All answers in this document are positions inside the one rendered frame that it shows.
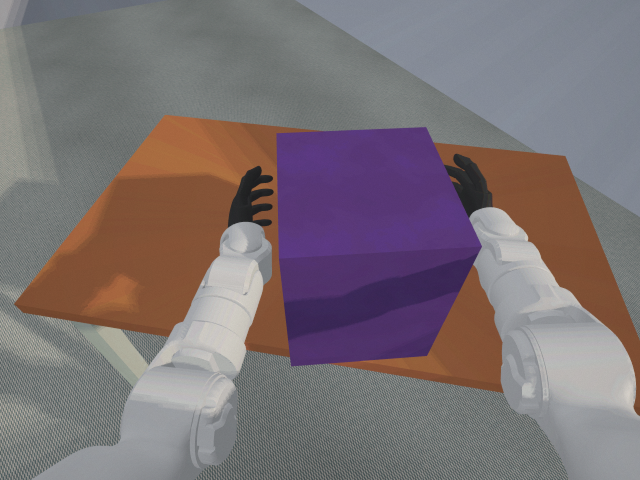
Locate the left robot forearm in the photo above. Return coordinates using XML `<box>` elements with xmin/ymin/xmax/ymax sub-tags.
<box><xmin>120</xmin><ymin>222</ymin><xmax>272</xmax><ymax>438</ymax></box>

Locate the robot right hand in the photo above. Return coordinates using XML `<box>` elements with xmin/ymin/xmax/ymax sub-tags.
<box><xmin>444</xmin><ymin>154</ymin><xmax>493</xmax><ymax>218</ymax></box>

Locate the table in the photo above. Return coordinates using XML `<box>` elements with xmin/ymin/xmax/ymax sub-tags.
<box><xmin>14</xmin><ymin>115</ymin><xmax>640</xmax><ymax>416</ymax></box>

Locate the robot right upper arm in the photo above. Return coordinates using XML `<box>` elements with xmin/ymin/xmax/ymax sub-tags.
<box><xmin>501</xmin><ymin>322</ymin><xmax>640</xmax><ymax>480</ymax></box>

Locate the robot left upper arm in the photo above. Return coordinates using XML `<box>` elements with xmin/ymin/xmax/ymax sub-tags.
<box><xmin>32</xmin><ymin>366</ymin><xmax>238</xmax><ymax>480</ymax></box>

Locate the right robot forearm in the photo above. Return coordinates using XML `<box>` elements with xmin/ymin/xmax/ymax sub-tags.
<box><xmin>469</xmin><ymin>207</ymin><xmax>636</xmax><ymax>406</ymax></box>

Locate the carton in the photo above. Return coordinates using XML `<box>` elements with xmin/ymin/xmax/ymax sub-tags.
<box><xmin>276</xmin><ymin>127</ymin><xmax>482</xmax><ymax>366</ymax></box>

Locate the robot left hand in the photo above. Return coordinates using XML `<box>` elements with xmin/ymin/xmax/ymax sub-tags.
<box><xmin>228</xmin><ymin>166</ymin><xmax>274</xmax><ymax>227</ymax></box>

